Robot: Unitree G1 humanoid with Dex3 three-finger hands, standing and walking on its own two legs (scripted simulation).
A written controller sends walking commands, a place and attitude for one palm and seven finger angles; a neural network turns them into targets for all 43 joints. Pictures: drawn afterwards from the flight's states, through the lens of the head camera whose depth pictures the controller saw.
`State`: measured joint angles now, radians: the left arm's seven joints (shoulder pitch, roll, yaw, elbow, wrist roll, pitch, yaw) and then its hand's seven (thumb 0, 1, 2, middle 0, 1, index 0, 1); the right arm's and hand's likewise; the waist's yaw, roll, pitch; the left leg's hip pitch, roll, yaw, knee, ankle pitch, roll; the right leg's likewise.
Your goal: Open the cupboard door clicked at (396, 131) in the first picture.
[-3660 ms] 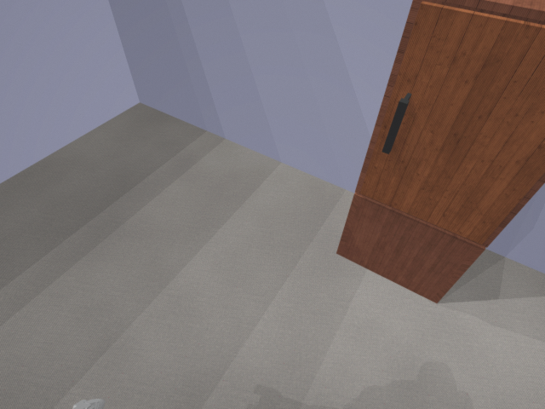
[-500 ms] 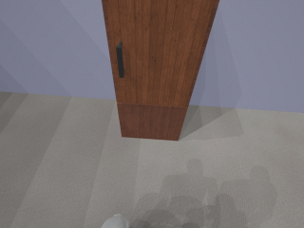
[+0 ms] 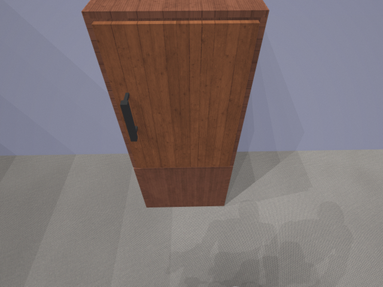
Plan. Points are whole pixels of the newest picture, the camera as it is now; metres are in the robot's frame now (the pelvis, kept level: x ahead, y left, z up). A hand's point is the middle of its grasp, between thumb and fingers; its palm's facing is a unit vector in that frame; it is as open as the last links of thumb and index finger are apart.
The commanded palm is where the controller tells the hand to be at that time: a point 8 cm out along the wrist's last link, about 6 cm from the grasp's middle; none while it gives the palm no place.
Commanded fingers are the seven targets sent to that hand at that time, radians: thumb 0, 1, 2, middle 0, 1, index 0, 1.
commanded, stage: come to a stop and stand still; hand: left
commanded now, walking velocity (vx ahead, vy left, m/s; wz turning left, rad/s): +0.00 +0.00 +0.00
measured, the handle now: (130, 118) +0.60 +0.22 -0.03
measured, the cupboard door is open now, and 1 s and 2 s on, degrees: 0 0 0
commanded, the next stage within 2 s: look again from close up in 1.34 s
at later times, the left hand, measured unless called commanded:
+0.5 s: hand out of the picture +0.11 +0.21 -0.19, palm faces +0.09 -0.98 -0.19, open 7.4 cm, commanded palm none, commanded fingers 0.00 0.90 0.90 -0.20 -0.30 -0.20 -0.30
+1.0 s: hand out of the picture +0.05 +0.16 -0.17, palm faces +0.03 -0.98 -0.21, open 7.3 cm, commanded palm none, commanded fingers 0.00 0.90 0.90 -0.20 -0.30 -0.20 -0.30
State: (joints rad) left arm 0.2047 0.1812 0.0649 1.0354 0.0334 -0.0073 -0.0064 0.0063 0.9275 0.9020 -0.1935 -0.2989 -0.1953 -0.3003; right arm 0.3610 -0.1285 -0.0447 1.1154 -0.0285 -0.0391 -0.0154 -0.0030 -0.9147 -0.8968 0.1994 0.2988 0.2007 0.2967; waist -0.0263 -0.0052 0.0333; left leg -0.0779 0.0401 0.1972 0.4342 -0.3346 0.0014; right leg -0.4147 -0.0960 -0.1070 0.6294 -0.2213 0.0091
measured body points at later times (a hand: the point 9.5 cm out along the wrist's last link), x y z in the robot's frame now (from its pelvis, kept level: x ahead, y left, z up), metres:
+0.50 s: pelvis +0.06 +0.02 -0.01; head +0.10 +0.06 +0.44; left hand +0.10 +0.26 -0.18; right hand +0.16 -0.22 -0.14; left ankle +0.08 +0.11 -0.74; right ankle +0.06 -0.11 -0.70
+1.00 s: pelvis +0.03 -0.02 +0.00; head +0.02 -0.03 +0.45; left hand +0.05 +0.21 -0.15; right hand +0.02 -0.25 -0.16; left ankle +0.08 +0.11 -0.74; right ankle +0.00 -0.13 -0.74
